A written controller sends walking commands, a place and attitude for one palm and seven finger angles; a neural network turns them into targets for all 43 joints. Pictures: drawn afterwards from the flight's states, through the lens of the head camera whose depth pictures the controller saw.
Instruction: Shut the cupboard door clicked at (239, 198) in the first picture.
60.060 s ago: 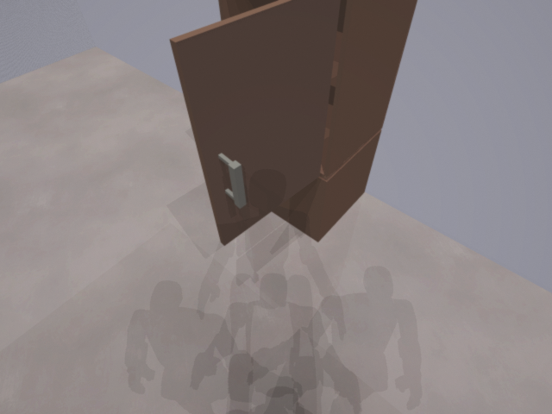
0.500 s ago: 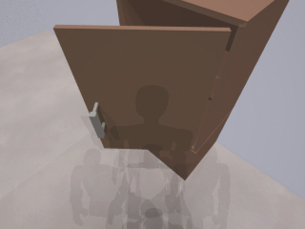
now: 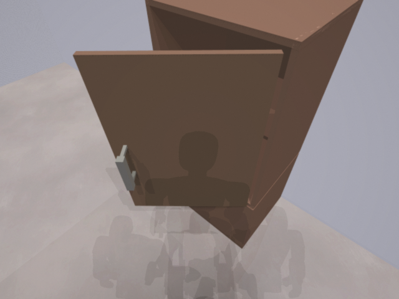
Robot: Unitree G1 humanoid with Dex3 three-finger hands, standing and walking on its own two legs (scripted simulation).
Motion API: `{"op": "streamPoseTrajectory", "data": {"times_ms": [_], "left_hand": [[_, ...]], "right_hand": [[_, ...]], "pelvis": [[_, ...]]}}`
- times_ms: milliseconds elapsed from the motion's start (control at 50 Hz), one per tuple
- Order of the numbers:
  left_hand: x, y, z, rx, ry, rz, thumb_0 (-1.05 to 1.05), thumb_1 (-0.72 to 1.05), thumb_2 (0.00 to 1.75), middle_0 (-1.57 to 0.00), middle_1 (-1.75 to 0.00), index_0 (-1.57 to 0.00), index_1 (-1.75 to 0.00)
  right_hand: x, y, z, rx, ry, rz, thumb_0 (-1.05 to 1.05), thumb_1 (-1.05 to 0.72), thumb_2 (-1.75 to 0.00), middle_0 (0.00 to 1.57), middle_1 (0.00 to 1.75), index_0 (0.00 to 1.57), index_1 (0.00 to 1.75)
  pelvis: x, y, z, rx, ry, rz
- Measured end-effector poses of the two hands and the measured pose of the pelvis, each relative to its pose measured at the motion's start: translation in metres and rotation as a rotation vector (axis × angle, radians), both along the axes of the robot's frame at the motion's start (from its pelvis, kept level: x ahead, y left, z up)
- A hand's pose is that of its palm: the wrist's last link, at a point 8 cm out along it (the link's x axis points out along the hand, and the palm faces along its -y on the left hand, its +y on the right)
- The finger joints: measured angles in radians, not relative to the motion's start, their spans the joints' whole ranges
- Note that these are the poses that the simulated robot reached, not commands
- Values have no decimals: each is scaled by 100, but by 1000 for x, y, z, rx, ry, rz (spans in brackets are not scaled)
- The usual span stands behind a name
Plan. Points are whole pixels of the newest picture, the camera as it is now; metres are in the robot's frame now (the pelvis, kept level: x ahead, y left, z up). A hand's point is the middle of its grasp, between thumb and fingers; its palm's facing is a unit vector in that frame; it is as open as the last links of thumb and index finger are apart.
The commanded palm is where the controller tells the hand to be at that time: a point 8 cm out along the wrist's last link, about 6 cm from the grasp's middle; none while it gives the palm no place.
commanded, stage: come to a stop and stand still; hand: left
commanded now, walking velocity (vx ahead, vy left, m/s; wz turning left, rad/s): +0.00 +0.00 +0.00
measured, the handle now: (127, 168) +0.47 +0.23 -0.07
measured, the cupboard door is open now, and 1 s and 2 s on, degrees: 40 40 40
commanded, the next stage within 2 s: look again from close up in 0.62 s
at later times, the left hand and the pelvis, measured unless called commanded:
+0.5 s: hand out of the picture -0.04 +0.18 -0.16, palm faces +0.03 -0.98 -0.21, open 7.4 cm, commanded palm none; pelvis -0.05 +0.00 +0.01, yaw +0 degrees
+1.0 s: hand out of the picture -0.05 +0.18 -0.16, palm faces +0.06 -0.98 -0.18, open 7.3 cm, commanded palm none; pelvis -0.04 +0.02 +0.01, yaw +0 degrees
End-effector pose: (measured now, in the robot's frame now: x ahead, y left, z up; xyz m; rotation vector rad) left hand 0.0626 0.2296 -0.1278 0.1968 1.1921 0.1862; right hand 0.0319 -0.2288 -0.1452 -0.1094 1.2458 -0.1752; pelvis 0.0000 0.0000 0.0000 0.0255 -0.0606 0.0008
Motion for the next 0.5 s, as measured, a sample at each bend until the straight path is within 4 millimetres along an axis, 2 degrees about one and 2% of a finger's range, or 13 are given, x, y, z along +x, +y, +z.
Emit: {"op": "streamPoseTrajectory", "data": {"times_ms": [80,160,220,340,420,500], "left_hand": [[-19,-1,9,1,-5,-7,0,91,90,-20,-30,-20,-30],[-42,1,12,4,21,-8,0,91,90,-20,-30,-20,-30],[-61,2,12,3,60,-1,0,91,90,-20,-30,-20,-30],[-92,3,8,-11,132,20,0,91,90,-20,-30,-20,-30],[-105,2,5,-26,160,30,0,90,90,-20,-30,-20,-30],[-112,-2,2,-44,170,35,0,90,90,-20,-30,-20,-30]], "right_hand": [[3,3,3,14,-56,26,1,-93,-90,20,30,20,30],[-10,0,7,22,-54,50,1,-94,-90,20,30,20,30],[-30,-2,8,22,-12,54,1,-93,-90,20,30,20,30],[-86,-2,8,19,128,31,0,-92,-90,20,30,20,30],[-118,2,9,21,210,12,1,-92,-90,20,30,20,30],[-138,10,9,30,259,1,1,-91,-90,20,30,20,30]], "pelvis": [[-11,1,5,-4,-9,-10],[-24,-2,8,-1,1,-12],[-31,-4,10,-5,14,-11],[-42,-3,11,-11,29,-7],[-46,-1,11,-11,29,-4],[-49,1,11,-11,26,-1]]}}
